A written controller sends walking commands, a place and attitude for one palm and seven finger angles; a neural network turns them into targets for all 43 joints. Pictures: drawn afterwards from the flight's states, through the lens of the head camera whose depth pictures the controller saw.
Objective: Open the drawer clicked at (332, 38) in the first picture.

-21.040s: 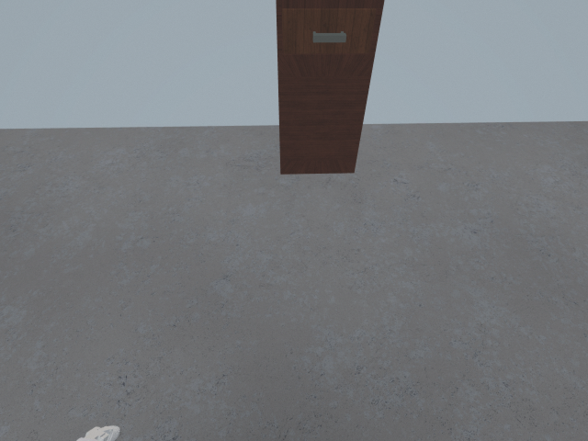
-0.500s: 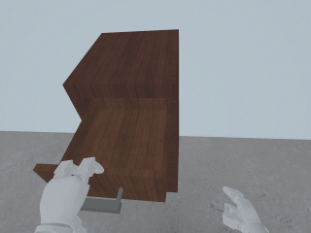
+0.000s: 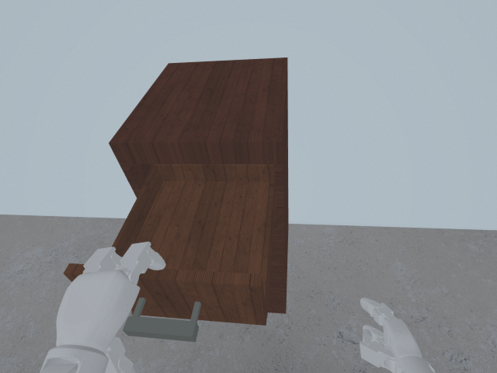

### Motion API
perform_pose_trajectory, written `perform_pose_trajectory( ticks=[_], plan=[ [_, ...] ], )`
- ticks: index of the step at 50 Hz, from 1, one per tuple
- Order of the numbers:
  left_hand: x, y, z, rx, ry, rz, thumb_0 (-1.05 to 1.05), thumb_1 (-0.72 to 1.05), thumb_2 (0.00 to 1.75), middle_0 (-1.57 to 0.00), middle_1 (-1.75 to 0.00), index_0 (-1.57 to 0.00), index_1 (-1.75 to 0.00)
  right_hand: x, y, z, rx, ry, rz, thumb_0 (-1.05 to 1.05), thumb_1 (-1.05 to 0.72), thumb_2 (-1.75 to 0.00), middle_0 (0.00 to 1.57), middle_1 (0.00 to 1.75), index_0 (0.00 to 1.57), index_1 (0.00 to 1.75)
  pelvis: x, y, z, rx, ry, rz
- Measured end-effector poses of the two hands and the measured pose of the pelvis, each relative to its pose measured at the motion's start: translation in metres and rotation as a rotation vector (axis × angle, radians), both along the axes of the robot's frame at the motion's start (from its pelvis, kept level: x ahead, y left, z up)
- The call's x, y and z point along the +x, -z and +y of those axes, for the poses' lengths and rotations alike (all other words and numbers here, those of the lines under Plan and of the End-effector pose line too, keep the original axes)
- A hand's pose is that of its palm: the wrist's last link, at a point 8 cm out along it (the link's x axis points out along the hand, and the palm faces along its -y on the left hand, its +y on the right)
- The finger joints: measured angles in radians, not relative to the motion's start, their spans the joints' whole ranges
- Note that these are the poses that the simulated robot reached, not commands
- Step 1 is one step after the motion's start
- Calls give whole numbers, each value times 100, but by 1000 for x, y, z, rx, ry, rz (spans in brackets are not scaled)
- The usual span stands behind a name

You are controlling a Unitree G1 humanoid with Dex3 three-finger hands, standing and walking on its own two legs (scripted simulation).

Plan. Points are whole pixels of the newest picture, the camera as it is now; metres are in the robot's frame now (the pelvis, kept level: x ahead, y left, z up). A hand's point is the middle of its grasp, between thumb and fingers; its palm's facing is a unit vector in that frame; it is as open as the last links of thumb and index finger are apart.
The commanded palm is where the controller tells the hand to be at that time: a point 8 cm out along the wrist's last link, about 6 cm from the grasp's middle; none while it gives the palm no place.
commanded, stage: draw the hand back to the body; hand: left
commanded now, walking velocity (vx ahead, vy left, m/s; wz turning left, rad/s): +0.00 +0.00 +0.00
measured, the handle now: (165, 316) +0.22 +0.20 -0.05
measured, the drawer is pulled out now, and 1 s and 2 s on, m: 0.29 0.29 0.29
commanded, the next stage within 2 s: step back with the hand held close in 1.58 s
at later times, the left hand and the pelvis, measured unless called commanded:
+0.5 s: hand (95, 308) +0.16 +0.23 +0.11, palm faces +0.06 -0.12 -0.99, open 13.8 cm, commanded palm +0.14 +0.23 +0.17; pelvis +0.00 +0.00 +0.00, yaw +0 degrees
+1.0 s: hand (89, 266) +0.19 +0.23 +0.16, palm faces +0.34 -0.86 -0.37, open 12.0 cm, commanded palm +0.14 +0.28 +0.18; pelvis +0.02 +0.01 +0.01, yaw +2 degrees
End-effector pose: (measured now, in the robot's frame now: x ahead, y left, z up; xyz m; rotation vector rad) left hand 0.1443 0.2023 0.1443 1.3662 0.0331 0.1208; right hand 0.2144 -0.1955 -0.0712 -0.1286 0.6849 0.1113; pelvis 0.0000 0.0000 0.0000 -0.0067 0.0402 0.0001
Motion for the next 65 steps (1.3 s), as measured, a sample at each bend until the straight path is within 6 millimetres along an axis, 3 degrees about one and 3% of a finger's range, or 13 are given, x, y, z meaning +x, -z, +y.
perform_pose_trajectory(
  ticks=[6,13,30,34,38,48,65],
  plan=[
    [5,-4,-2,33,32,-24,0,-49,30,-32,-120,-32,-120,-4,3,2,-1,-1,14,1,-91,-90,20,30,19,29,-1,0,-1,-2,3,-4],
    [9,-12,12,50,-12,-21,0,-49,30,-32,-120,-32,-120,-5,4,2,8,11,27,1,-91,-90,20,30,19,30,2,-3,-1,0,1,-9],
    [-5,-20,44,69,-42,2,0,-49,30,-32,-120,-32,-120,7,-5,-5,-74,21,10,1,-91,-90,20,30,19,29,5,-5,5,-10,-15,-9],
    [-2,-12,49,-626,-99,-116,0,-47,31,-32,-119,-32,-119,4,-12,1,-63,70,-69,1,-91,-90,20,30,19,29,5,-7,7,-4,-29,-55],
    [3,-14,49,-906,-91,-241,0,-41,34,-31,-114,-31,-114,-5,-18,9,-79,78,-101,1,-91,-90,20,30,19,29,12,-9,6,0,-40,-73],
    [12,-34,66,-935,-68,-320,0,-12,46,-29,-96,-28,-96,-14,-10,9,-81,78,-50,1,-90,-90,20,30,20,30,17,-14,10,-2,-40,-77],
    [-1,-41,87,-879,-166,-349,1,45,71,-24,-58,-24,-58,1,-14,-3,-104,95,-56,1,-90,-90,20,30,20,30,16,-17,8,0,-49,-78]
  ],
)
